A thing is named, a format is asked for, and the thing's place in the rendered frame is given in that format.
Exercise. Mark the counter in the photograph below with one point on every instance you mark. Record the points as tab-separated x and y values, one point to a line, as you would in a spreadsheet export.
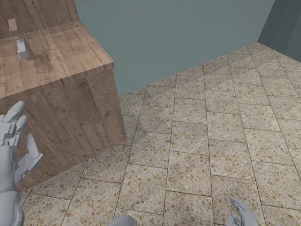
67	85

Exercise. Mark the left robot forearm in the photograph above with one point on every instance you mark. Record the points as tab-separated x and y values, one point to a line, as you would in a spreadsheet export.
10	213

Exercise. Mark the robot left hand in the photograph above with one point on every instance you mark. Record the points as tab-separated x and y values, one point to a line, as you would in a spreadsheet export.
11	127

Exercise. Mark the robot right hand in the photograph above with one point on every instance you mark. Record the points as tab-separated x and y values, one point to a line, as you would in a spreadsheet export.
246	218

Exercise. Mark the tap lever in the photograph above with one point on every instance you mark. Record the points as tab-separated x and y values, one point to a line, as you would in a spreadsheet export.
22	51

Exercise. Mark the left robot thigh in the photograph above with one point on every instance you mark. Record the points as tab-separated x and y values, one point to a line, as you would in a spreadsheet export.
123	220

